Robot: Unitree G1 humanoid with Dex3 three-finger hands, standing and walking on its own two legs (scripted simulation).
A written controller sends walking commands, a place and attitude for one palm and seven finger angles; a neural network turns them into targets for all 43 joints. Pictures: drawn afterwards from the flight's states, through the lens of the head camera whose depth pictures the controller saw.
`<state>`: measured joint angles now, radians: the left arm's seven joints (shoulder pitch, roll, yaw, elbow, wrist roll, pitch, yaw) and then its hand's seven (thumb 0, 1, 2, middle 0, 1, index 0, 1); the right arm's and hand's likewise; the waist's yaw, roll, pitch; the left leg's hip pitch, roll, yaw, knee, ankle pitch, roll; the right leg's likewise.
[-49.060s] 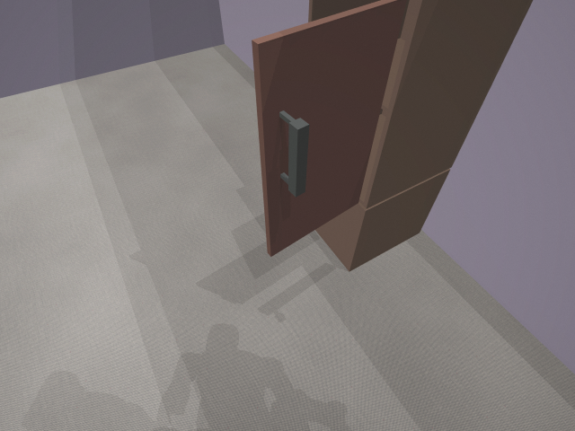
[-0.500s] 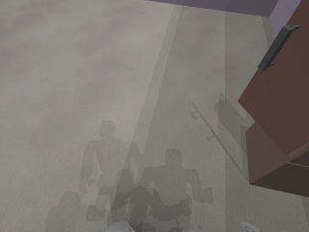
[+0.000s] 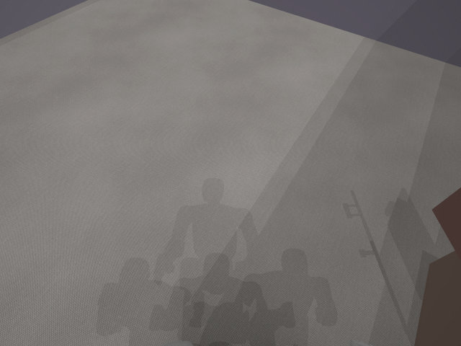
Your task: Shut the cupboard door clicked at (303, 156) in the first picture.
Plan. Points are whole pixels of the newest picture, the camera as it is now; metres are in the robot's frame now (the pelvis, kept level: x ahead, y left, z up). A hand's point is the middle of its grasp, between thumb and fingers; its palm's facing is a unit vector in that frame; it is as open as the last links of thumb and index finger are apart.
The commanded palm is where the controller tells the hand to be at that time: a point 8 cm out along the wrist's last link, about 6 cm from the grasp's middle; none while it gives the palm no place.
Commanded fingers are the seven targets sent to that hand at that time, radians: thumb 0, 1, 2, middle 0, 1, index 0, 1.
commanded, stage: walk to a spot facing it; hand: left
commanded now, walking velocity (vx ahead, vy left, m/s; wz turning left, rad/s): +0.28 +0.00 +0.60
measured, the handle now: out of the picture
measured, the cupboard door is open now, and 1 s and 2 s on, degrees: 37 37 37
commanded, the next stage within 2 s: turn to face it in 0.78 s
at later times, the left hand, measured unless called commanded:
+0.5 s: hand out of the picture +0.06 +0.18 -0.13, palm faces +0.33 -0.91 -0.25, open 7.4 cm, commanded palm none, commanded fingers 0.00 0.90 0.90 -0.20 -0.30 -0.20 -0.30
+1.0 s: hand (72, 317) +0.17 +0.31 -0.14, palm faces +0.56 -0.80 -0.21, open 7.4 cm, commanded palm none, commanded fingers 0.00 0.90 0.90 -0.20 -0.30 -0.20 -0.30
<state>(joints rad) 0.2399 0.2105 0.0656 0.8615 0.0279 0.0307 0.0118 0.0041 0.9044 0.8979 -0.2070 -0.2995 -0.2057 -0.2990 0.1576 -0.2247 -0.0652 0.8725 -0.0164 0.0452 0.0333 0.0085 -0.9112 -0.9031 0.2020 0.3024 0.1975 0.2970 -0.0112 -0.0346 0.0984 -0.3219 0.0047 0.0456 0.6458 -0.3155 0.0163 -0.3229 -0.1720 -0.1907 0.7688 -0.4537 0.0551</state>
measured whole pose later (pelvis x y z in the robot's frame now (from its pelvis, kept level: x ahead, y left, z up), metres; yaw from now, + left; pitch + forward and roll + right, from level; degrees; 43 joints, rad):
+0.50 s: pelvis +0.09 -0.02 +0.03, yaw +19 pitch +0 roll +1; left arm 0.30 0.18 0.06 0.94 0.04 -0.05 0.01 0.00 0.91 0.90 -0.20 -0.30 -0.20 -0.30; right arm 0.23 -0.24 -0.08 0.95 -0.03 0.04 0.05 0.01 -0.91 -0.90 0.20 0.30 0.20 0.30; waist -0.03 0.01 0.07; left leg -0.57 0.05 0.03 1.09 -0.31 -0.01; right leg -0.11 -0.11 -0.23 0.40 -0.29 0.01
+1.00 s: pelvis +0.21 +0.09 +0.02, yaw +33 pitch +0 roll -1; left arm 0.18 0.22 0.07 0.91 0.04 0.00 -0.01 0.00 0.91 0.90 -0.20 -0.30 -0.20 -0.30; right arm 0.22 -0.17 -0.03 0.94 -0.02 -0.03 -0.01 0.01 -0.92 -0.90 0.20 0.30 0.20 0.30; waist 0.00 -0.02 0.07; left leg -0.24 -0.06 0.04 0.44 -0.20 0.10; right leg -0.58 -0.12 -0.01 0.98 -0.23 0.06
